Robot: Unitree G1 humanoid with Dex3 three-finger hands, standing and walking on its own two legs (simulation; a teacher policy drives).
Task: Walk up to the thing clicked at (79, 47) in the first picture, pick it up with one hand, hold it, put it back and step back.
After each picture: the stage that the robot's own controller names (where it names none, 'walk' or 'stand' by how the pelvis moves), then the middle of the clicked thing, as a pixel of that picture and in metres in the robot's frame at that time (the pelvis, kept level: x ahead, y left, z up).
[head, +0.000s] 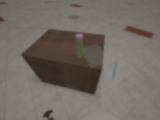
stand; (79, 46) +0.69 +0.14 +0.01
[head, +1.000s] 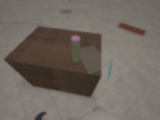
walk; (75, 50) +0.58 +0.14 +0.02
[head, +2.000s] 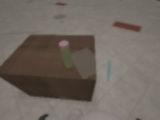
stand; (66, 55) +0.50 +0.24 +0.04
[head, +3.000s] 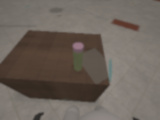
walk; (78, 58) +0.46 +0.12 +0.04
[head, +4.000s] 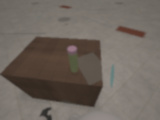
stand; (73, 60) +0.48 +0.17 +0.02
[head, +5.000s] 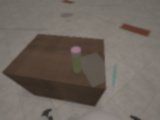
stand; (76, 61) +0.47 +0.14 +0.01
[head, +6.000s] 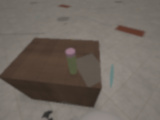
stand; (72, 62) +0.47 +0.18 +0.01
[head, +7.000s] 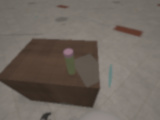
stand; (70, 62) +0.46 +0.19 +0.01
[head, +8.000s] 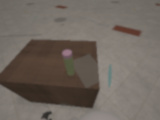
rise first; (69, 63) +0.45 +0.20 +0.01
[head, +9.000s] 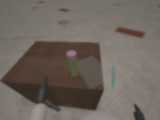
rise first; (73, 64) +0.45 +0.19 +0.01
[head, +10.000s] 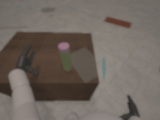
go down; (66, 58) +0.47 +0.17 +0.04
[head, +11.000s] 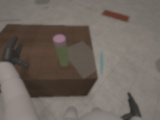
go down; (62, 52) +0.48 +0.18 +0.07
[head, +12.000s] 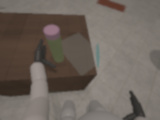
close in; (56, 47) +0.47 +0.19 +0.09
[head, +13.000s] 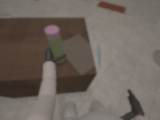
close; (56, 47) +0.48 +0.18 +0.10
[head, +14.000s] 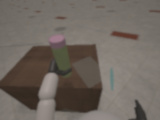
lift; (62, 59) +0.31 +0.17 +0.24
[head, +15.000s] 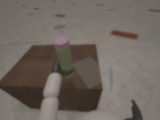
hold; (65, 60) +0.33 +0.16 +0.21
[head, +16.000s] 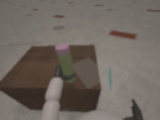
hold; (66, 65) +0.33 +0.16 +0.18
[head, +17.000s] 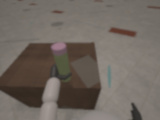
hold; (62, 64) +0.32 +0.18 +0.17
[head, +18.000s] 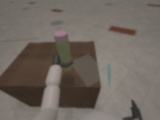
crouch; (64, 53) +0.39 +0.17 +0.20
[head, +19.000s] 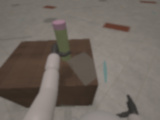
lower; (63, 43) +0.47 +0.17 +0.22
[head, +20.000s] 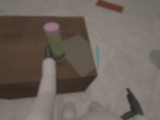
lower; (56, 45) +0.49 +0.18 +0.10
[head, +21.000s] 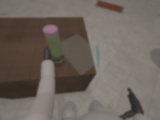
lower; (55, 47) +0.49 +0.19 +0.10
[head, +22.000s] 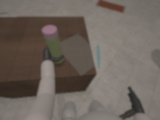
lower; (55, 47) +0.48 +0.19 +0.10
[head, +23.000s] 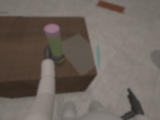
lower; (56, 46) +0.48 +0.19 +0.10
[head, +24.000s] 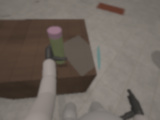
open; (58, 48) +0.48 +0.18 +0.10
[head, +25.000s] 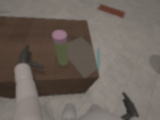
sink last; (61, 50) +0.46 +0.17 +0.09
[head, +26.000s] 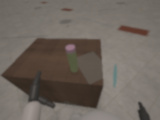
sink last; (72, 59) +0.47 +0.19 +0.06
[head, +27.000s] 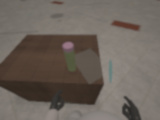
stand; (70, 58) +0.45 +0.18 +0.07
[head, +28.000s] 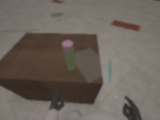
stand; (69, 57) +0.46 +0.18 +0.08
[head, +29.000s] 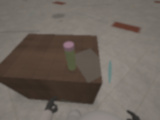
stand; (70, 57) +0.47 +0.18 +0.06
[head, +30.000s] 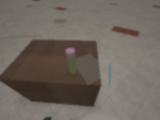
stand; (71, 62) +0.48 +0.18 +0.01
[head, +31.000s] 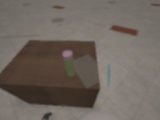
stand; (69, 64) +0.44 +0.19 +0.01
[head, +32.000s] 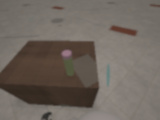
stand; (68, 64) +0.45 +0.20 +0.01
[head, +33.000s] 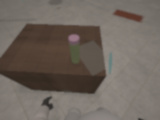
walk; (74, 51) +0.51 +0.14 +0.04
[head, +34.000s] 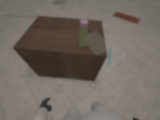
walk; (83, 34) +0.74 +0.10 +0.03
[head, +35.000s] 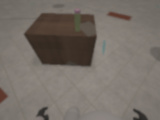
stand; (77, 20) +1.07 +0.23 +0.04
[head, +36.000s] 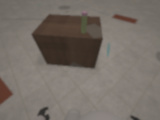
stand; (84, 23) +1.07 +0.15 +0.03
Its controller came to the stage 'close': yes
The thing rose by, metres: 0.21
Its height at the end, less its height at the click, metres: +0.00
